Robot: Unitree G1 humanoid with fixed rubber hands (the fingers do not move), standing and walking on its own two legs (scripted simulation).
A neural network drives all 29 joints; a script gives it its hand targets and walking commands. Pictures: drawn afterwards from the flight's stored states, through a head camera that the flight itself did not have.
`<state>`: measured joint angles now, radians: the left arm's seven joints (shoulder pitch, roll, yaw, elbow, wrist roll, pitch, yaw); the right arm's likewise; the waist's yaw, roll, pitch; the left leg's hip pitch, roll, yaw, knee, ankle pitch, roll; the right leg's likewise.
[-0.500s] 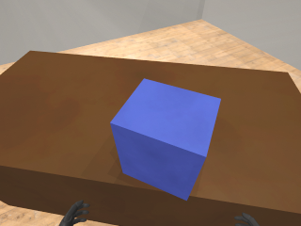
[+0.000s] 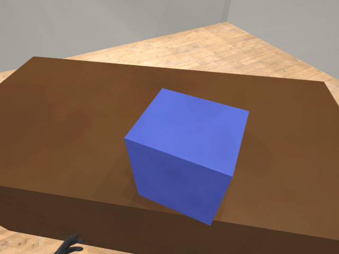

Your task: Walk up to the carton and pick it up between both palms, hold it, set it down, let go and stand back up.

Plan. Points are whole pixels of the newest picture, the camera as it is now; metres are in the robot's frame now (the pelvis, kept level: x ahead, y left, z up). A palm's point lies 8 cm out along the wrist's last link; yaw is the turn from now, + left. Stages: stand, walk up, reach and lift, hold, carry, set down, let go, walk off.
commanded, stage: stand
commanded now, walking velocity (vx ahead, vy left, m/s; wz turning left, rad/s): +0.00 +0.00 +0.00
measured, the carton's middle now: (186, 158) +0.37 -0.01 +0.03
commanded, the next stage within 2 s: walk up in 0.90 s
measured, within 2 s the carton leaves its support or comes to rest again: neither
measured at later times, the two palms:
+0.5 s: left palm out of the picture +0.11 +0.30 -0.10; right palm out of the picture +0.08 -0.29 -0.10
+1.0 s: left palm out of the picture +0.09 +0.30 -0.10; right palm out of the picture +0.06 -0.28 -0.09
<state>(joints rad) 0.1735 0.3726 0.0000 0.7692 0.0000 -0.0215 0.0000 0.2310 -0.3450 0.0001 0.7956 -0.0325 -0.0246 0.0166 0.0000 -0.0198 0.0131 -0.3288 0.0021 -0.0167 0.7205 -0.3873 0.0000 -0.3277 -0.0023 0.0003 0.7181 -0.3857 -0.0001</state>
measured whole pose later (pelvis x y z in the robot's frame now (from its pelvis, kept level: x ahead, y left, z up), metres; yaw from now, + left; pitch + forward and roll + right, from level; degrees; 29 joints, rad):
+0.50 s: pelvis +0.00 +0.01 +0.00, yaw +0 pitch +0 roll -1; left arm 0.13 0.37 0.00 0.92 0.00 -0.02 0.00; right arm 0.20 -0.35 0.00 0.93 -0.03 -0.02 0.01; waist 0.00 -0.02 0.01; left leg -0.32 0.00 -0.02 0.70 -0.37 0.00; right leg -0.31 0.00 0.00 0.68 -0.36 0.00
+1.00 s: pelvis -0.01 +0.01 +0.02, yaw +0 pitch -1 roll -1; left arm 0.12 0.36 0.00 1.01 0.00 -0.02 0.00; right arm 0.18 -0.33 0.00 1.00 -0.03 -0.03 0.01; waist 0.00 -0.03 0.01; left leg -0.28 0.00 -0.02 0.59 -0.30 0.00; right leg -0.26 0.00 0.00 0.55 -0.28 0.00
